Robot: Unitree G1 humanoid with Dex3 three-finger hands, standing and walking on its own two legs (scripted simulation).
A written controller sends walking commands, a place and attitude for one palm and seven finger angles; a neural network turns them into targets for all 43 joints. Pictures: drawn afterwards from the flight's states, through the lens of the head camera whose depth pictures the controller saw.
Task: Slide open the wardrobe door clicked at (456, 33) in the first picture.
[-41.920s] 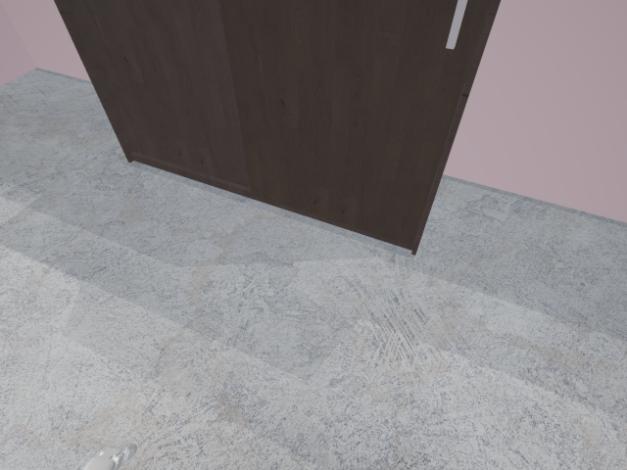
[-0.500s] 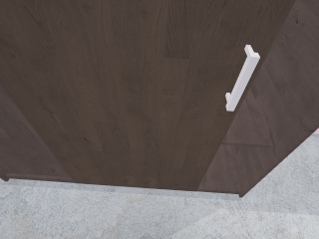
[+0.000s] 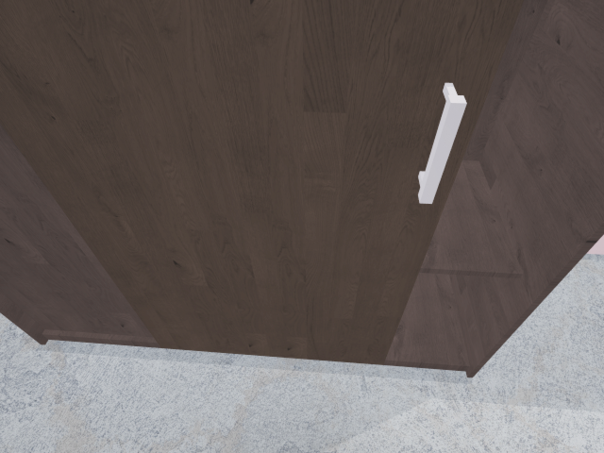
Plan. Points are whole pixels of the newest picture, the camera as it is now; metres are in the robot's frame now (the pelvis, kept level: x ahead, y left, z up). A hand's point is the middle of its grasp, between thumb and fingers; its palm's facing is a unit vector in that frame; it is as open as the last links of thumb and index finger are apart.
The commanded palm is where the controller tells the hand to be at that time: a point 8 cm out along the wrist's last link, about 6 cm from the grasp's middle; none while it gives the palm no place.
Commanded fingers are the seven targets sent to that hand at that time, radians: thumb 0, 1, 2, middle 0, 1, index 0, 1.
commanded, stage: come to a stop and stand still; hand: right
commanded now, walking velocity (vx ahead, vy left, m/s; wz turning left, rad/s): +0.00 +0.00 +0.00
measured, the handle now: (436, 147) +0.50 -0.17 +0.16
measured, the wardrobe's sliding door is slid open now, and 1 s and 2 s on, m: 0.28 0.28 0.28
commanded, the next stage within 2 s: look again from close up in 0.48 s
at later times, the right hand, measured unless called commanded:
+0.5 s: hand out of the picture -0.02 -0.16 -0.18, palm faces +0.06 +0.99 -0.13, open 7.4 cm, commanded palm none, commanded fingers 0.00 -0.90 -0.90 0.20 0.30 0.20 0.30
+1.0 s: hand out of the picture +0.09 -0.21 -0.18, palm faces +0.02 +0.98 -0.21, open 7.4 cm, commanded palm none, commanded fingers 0.00 -0.90 -0.90 0.20 0.30 0.20 0.30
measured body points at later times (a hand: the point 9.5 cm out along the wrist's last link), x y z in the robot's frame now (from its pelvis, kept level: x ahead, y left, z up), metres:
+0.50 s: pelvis +0.01 -0.01 +0.00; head +0.02 -0.02 +0.45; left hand +0.00 +0.19 -0.16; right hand -0.02 -0.21 -0.17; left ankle +0.04 +0.10 -0.74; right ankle +0.02 -0.12 -0.74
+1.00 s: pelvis +0.03 -0.03 -0.01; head +0.01 -0.04 +0.44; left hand +0.07 +0.20 -0.16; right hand +0.09 -0.26 -0.16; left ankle +0.04 +0.10 -0.74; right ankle +0.02 -0.12 -0.74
